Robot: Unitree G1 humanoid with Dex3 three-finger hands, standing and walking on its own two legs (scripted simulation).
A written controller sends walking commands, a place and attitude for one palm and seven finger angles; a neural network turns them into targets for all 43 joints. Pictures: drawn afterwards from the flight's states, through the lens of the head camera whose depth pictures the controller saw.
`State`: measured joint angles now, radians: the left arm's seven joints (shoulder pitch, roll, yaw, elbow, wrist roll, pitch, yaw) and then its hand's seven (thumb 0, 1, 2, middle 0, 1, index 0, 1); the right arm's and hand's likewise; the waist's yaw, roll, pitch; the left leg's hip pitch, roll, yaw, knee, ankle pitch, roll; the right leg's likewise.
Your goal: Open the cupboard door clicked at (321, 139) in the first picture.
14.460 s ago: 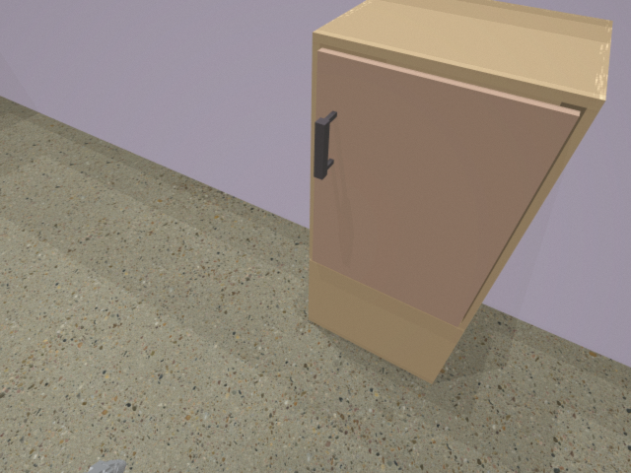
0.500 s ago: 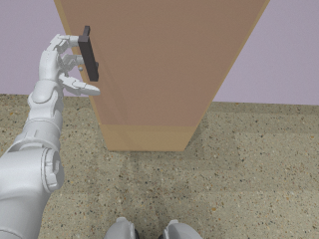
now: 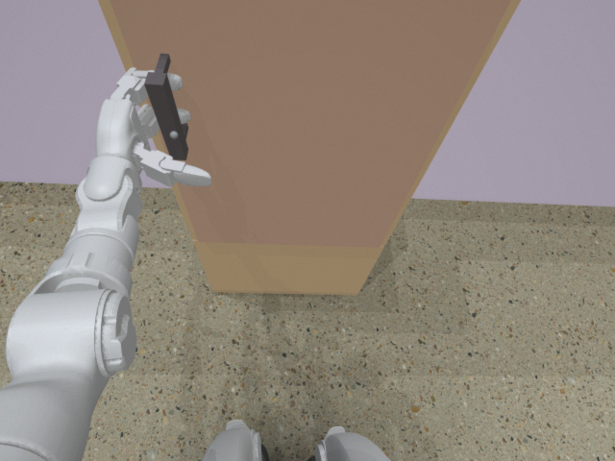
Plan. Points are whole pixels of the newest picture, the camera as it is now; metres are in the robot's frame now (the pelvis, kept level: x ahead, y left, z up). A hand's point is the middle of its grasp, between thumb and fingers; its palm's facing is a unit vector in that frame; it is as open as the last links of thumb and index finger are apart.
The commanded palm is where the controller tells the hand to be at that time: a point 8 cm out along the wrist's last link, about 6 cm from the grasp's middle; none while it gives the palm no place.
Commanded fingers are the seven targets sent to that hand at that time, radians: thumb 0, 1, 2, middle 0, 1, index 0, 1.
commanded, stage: slide the fingers in behind the handle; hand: left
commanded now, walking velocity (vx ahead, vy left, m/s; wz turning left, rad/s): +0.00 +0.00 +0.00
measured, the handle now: (172, 109) +0.56 +0.14 +0.10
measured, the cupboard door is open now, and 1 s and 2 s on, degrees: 0 0 20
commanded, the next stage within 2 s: close the thumb around the handle in 0.50 s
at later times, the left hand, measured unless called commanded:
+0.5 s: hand (184, 136) +0.51 +0.12 +0.10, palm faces -0.07 -1.00 -0.01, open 13.8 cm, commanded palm +0.49 +0.17 +0.10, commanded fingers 0.00 -0.50 0.30 -0.30 -1.20 -0.30 -1.20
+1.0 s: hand (182, 134) +0.51 +0.12 +0.09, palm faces -0.07 -1.00 -0.01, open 9.3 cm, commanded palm +0.50 +0.16 +0.10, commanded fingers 0.00 0.68 0.80 -0.38 -1.33 -0.38 -1.33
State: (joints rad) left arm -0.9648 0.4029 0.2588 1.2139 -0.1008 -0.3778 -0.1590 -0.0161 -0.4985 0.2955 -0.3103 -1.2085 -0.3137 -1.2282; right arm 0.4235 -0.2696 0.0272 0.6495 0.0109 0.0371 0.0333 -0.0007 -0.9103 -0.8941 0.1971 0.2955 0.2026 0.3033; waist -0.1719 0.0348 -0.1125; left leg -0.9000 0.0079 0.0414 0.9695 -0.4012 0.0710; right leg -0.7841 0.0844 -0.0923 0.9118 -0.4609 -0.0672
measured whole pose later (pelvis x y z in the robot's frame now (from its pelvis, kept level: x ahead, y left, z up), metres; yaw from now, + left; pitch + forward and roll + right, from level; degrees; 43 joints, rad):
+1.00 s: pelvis +0.00 +0.00 +0.00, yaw +0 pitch +20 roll -3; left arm -1.01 0.39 0.25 1.25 -0.09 -0.39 -0.14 -0.01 0.15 0.57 -0.36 -1.28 -0.38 -1.29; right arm 0.42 -0.27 0.03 0.66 0.01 0.02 0.04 0.00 -0.91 -0.89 0.20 0.30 0.20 0.30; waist -0.18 0.04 -0.11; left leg -0.93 0.00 0.04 0.98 -0.40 0.07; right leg -0.81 0.08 -0.10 0.93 -0.46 -0.07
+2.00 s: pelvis +0.01 -0.01 +0.02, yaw -1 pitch +11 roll -1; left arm -0.27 0.06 0.08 0.49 -0.15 -0.31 0.06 0.02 0.70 0.73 -0.38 -1.35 -0.38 -1.35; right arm 0.30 -0.24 0.01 0.52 0.03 0.05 0.05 0.00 -0.91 -0.89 0.20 0.30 0.20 0.30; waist -0.05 0.02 -0.14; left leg -0.65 0.00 0.09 0.84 -0.38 0.06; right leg -0.57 0.08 -0.03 0.83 -0.45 -0.07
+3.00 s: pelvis +0.01 -0.07 +0.02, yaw +4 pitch +7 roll +3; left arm 0.23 -0.08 -0.24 0.00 0.02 -0.19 0.44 0.01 0.01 0.51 -0.34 -1.26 -0.38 -1.26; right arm 0.20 -0.21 0.02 0.52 -0.02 0.04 0.03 0.01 -0.91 -0.89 0.19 0.30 0.20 0.30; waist 0.00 0.04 -0.11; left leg -0.56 -0.02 -0.01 0.80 -0.36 -0.01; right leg -0.48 0.07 -0.12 0.83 -0.48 -0.14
